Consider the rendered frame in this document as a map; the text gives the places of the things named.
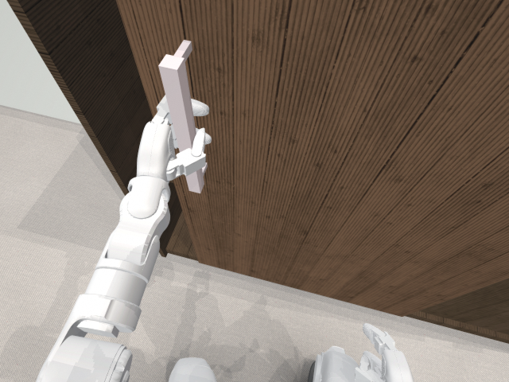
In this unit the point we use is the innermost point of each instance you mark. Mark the right robot hand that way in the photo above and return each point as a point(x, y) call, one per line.
point(392, 368)

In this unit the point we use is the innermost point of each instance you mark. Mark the wardrobe door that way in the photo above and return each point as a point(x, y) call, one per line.
point(360, 148)
point(487, 307)

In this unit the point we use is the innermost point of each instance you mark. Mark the robot right shin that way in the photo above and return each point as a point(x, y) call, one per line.
point(337, 349)

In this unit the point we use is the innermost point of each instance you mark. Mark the handle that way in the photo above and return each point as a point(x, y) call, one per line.
point(175, 82)

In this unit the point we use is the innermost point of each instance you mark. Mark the robot left thigh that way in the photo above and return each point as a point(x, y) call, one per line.
point(192, 369)

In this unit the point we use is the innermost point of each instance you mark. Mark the left robot hand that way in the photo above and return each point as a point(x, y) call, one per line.
point(159, 140)

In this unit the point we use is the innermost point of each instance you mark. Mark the robot left forearm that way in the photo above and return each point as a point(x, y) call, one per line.
point(111, 301)

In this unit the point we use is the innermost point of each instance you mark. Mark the robot left upper arm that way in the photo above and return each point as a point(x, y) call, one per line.
point(81, 359)

